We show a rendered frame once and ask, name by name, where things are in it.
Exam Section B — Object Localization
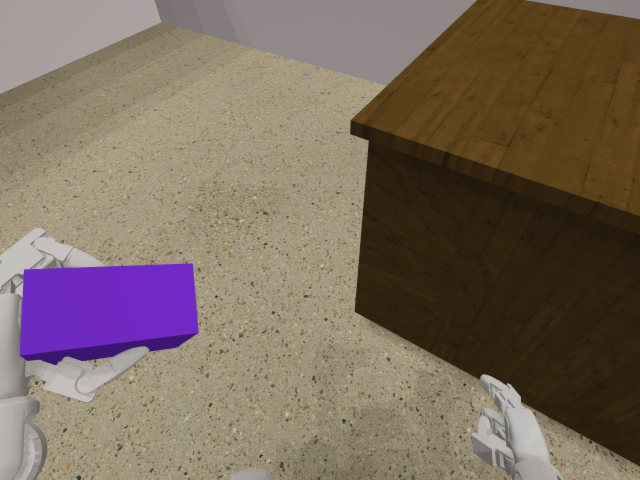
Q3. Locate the sponge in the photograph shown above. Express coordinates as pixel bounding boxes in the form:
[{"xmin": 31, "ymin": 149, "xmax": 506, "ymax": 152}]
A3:
[{"xmin": 20, "ymin": 263, "xmax": 199, "ymax": 365}]

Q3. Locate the table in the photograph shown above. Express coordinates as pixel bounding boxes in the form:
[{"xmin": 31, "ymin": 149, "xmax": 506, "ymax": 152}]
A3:
[{"xmin": 350, "ymin": 0, "xmax": 640, "ymax": 466}]

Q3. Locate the left robot hand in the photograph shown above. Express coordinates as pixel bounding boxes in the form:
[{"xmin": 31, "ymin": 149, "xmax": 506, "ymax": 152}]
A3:
[{"xmin": 0, "ymin": 228, "xmax": 150, "ymax": 403}]

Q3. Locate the left robot forearm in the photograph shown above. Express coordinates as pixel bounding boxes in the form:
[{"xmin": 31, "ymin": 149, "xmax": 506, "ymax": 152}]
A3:
[{"xmin": 0, "ymin": 396, "xmax": 47, "ymax": 480}]

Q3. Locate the right robot forearm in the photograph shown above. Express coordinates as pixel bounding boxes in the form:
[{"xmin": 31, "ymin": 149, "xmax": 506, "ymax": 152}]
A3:
[{"xmin": 512, "ymin": 459, "xmax": 564, "ymax": 480}]

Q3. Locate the right robot hand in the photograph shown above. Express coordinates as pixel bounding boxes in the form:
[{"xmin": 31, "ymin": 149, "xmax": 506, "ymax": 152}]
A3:
[{"xmin": 472, "ymin": 374, "xmax": 551, "ymax": 476}]

